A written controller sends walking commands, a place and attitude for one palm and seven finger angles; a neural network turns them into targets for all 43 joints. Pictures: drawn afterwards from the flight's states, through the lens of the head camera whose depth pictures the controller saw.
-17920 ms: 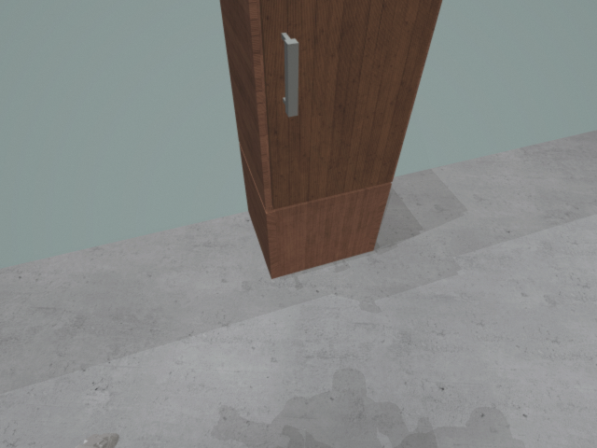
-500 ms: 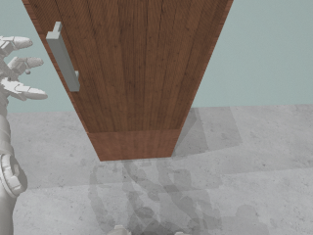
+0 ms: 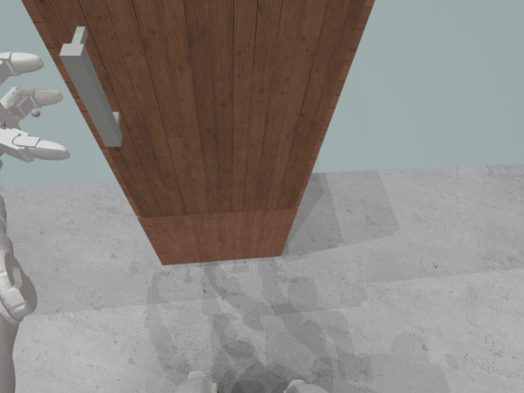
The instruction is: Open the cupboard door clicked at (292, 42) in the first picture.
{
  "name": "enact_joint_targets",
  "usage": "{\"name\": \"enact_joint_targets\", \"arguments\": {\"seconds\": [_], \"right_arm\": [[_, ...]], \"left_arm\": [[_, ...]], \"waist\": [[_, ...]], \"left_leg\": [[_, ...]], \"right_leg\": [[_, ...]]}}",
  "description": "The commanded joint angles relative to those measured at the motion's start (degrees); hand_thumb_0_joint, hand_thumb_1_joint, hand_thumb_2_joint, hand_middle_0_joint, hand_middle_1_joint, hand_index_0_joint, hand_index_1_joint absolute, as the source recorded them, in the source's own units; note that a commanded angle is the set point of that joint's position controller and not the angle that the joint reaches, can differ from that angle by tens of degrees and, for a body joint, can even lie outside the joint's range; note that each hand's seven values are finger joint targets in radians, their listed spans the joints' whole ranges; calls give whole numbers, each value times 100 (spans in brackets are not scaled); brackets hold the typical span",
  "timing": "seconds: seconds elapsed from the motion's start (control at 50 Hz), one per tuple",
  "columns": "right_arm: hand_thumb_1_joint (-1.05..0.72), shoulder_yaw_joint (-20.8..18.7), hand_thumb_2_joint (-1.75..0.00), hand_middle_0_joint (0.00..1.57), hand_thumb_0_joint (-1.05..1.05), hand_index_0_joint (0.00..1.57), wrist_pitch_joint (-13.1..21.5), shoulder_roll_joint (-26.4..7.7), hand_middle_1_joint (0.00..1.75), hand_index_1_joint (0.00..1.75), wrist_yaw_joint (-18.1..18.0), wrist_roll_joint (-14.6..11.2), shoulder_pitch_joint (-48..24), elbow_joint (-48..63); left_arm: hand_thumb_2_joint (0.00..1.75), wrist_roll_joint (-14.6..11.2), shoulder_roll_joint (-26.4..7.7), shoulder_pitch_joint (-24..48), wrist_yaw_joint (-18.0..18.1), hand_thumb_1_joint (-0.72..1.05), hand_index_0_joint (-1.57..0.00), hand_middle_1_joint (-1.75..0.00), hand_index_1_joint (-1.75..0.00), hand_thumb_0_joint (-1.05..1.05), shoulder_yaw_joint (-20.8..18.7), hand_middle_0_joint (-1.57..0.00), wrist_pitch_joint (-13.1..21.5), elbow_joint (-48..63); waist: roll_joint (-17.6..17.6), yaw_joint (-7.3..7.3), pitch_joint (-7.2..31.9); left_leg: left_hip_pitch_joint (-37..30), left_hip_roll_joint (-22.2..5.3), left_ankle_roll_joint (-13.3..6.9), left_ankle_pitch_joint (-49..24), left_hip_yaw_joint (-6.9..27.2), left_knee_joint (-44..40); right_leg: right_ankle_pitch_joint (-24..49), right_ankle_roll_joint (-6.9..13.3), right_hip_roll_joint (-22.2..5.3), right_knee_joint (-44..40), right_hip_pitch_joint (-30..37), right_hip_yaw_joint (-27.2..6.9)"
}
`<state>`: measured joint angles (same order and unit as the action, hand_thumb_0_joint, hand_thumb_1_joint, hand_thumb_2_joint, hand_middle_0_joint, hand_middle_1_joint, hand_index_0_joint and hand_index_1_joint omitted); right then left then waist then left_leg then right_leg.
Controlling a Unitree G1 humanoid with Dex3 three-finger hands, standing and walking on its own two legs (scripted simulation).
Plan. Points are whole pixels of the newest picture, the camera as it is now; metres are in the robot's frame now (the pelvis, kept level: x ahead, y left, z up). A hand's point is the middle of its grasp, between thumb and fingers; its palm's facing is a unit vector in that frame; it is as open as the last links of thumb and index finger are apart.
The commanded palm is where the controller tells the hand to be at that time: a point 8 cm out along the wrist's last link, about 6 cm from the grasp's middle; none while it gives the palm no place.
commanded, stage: slide the fingers in behind the handle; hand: left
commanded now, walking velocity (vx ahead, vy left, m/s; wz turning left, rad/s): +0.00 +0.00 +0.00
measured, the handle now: (98, 92) +0.53 +0.22 +0.13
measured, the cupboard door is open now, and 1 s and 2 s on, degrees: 0 0 0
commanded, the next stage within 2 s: close the thumb around the handle in 1.52 s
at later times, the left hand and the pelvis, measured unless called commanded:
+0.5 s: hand (68, 112) +0.48 +0.25 +0.13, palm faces +0.04 -1.00 +0.01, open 14.0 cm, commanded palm +0.45 +0.29 +0.13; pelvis +0.00 +0.00 +0.00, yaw +0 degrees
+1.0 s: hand (100, 114) +0.48 +0.21 +0.13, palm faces +0.05 -1.00 +0.00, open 14.0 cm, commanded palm +0.46 +0.25 +0.13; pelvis +0.00 -0.01 +0.00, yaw +1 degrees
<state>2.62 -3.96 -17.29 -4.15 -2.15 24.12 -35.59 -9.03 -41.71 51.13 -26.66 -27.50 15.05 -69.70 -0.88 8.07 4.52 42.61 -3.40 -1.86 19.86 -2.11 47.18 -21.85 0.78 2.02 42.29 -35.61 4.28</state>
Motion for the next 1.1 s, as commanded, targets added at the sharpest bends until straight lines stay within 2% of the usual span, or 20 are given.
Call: {"name": "enact_joint_targets", "arguments": {"seconds": [0.0, 0.1, 0.18, 0.22, 0.26, 0.28, 0.3, 0.4, 0.5, 0.56, 0.6, 0.62, 0.68, 0.76, 0.84, 0.88, 0.94, 0.96, 1.04, 1.08], "right_arm": [[-90, -403, -90, 20, 0, 20, 155, -1066, 30, 30, -73, 8, 619, 331], [-90, -432, -90, 20, 0, 20, 175, -1034, 30, 30, -41, 26, 644, 306], [-90, -441, -90, 20, 0, 20, 182, -1014, 30, 30, 7, 39, 611, 380], [-90, -429, -90, 20, 0, 20, 183, -966, 30, 30, 25, 22, 547, 373], [-90, -422, -90, 20, 0, 20, 183, -1001, 30, 30, 12, 22, 565, 377], [-90, -430, -90, 20, 0, 20, 190, -1002, 30, 30, 8, 22, 543, 384], [-90, -427, -90, 20, 0, 20, 199, -962, 30, 30, 21, 20, 524, 404], [-90, -442, -90, 20, 0, 20, 241, -958, 30, 30, 21, 26, 525, 326], [-90, -454, -90, 20, 0, 20, 267, -895, 30, 30, 77, 44, 474, 353], [-90, -452, -90, 20, 0, 20, 264, -895, 30, 30, 91, 44, 481, 350], [-90, -442, -90, 20, 0, 20, 252, -903, 30, 30, 87, 31, 434, 332], [-90, -448, -90, 20, 0, 20, 260, -892, 30, 30, 91, 27, 430, 347], [-90, -464, -90, 20, 0, 20, 284, -853, 30, 30, 117, 52, 432, 363], [-90, -451, -90, 20, 0, 20, 269, -853, 30, 30, 121, 38, 399, 354], [-90, -445, -90, 20, 0, 20, 278, -834, 30, 30, 108, 15, 360, 348], [-90, -440, -90, 20, 0, 20, 283, -840, 30, 30, 93, 27, 364, 337], [-90, -449, -90, 20, 0, 20, 323, -812, 30, 30, 98, 20, 383, 295], [-90, -446, -90, 20, 0, 20, 327, -822, 30, 30, 89, 33, 414, 262], [-90, -457, -90, 20, 0, 20, 368, -819, 30, 30, 117, 41, 415, 240], [-90, -456, -90, 20, 0, 20, 367, -835, 30, 30, 122, 53, 455, 221]], "left_arm": [[30, -178, -1596, 2409, -5, -50, -30, -120, -120, 0, -132, -30, 339, 1233], [30, -138, -1428, 2518, 132, -50, -30, -120, -120, 0, -52, -30, 349, 1441], [30, -156, -1502, 2218, 256, -50, -30, -120, -120, 0, -255, -30, 402, 1674], [30, -140, -1089, 2295, 299, -50, -30, -120, -120, 0, 67, -30, 344, 1573], [30, -127, -1263, 2291, 384, -50, -30, -120, -120, 0, -73, -30, 320, 1497], [30, -89, -1342, 2409, 423, -50, -30, -120, -120, 0, -106, -30, 344, 1615], [30, -82, -1093, 2357, 443, -50, -30, -120, -120, 0, 58, -30, 330, 1599], [30, -90, -892, 2557, 571, -50, -30, -120, -120, 0, 164, -30, 416, 1626], [30, -79, -550, 2432, 674, -50, -30, -120, -120, 0, 321, -30, 426, 1913], [30, -148, -386, 2304, 755, -50, -30, -120, -120, 0, 348, -30, 361, 1806], [30, -96, -458, 2471, 836, -50, -30, -120, -120, 0, 346, -30, 299, 1698], [30, -52, -416, 2466, 860, -50, -30, -120, -120, 0, 384, -30, 301, 1733], [30, -37, -387, 2409, 990, -50, -30, -120, -120, 0, 315, -30, 423, 2083], [30, -71, -346, 2269, 1033, -50, -30, -120, -120, 0, 312, -30, 430, 1942], [30, 7, -288, 2398, 1079, -50, -30, -120, -120, 0, 416, -30, 356, 1798], [30, 15, -421, 2403, 1113, -50, -30, -120, -120, 0, 310, -30, 405, 1817], [30, 10, -41, 2646, 1120, -50, -30, -120, -120, 0, 618, -30, 429, 1797], [30, -9, -93, 2728, 1149, -50, -30, -120, -120, 0, 570, -30, 473, 1789], [30, 19, -13, 2743, 1212, -50, -30, -120, -120, 0, 605, -30, 467, 1727], [30, 22, -248, 2616, 1256, -50, -30, -120, -120, 0, 385, -30, 463, 1649]], "waist": [[-789, -3, 2242], [-796, 14, 2280], [-858, -156, 2552], [-845, -54, 2172], [-609, -60, 2055], [-737, -71, 2208], [-795, -54, 2225], [-641, 34, 2202], [-936, -69, 2516], [-558, -54, 2293], [-396, -15, 2066], [-569, -37, 2075], [-625, -103, 2499], [-405, -105, 2194], [-453, -57, 1994], [-448, -87, 2142], [-510, 49, 2068], [-482, 63, 2065], [-511, 32, 2196], [-402, -36, 2298]], "left_leg": [[-2440, 130, -69, -1738, 498, -423], [-2551, 115, -62, -1772, 523, -426], [-2675, 126, -39, -2108, 499, -409], [-2581, 126, -43, -1917, 484, -440], [-2379, 143, -72, -1773, 473, -457], [-2460, 139, -61, -1844, 481, -460], [-2522, 146, -47, -1836, 472, -454], [-2644, 112, -35, -1834, 536, -444], [-2925, 123, 3, -2218, 537, -392], [-2730, 141, -36, -2174, 512, -405], [-2465, 150, -55, -1834, 480, -468], [-2506, 159, -39, -1860, 478, -472], [-2797, 161, -34, -2183, 492, -419], [-2457, 198, -67, -1931, 408, -442], [-2325, 204, -70, -1589, 381, -513], [-2311, 219, -80, -1652, 370, -484], [-2433, 205, -73, -1532, 398, -489], [-2414, 212, -83, -1522, 412, -465], [-2406, 222, -69, -1452, 409, -484], [-2300, 231, -87, -1562, 377, -467]], "right_leg": [[1538, -3, 164, -515, -22, -226], [1514, -5, 164, -509, -74, -209], [1795, 16, 170, -430, 155, -198], [1653, 0, 170, -488, -17, -183], [1589, 10, 164, -497, 79, -193], [1672, -2, 150, -468, 117, -221], [1649, -3, 150, -474, 72, -212], [1589, -3, 152, -474, -42, -199], [1811, 18, 144, -394, 0, -180], [1869, 15, 155, -429, 117, -174], [1756, -21, 136, -466, 151, -198], [1755, -5, 123, -461, 127, -201], [1971, 5, 140, -406, 271, -209], [1973, 4, 128, -455, 446, -241], [1771, -21, 105, -521, 347, -273], [1876, -19, 98, -494, 470, -303], [1690, -28, 108, -540, 229, -291], [1665, -16, 105, -537, 249, -290], [1629, -28, 97, -523, 262, -303], [1822, -34, 95, -496, 465, -325]]}}
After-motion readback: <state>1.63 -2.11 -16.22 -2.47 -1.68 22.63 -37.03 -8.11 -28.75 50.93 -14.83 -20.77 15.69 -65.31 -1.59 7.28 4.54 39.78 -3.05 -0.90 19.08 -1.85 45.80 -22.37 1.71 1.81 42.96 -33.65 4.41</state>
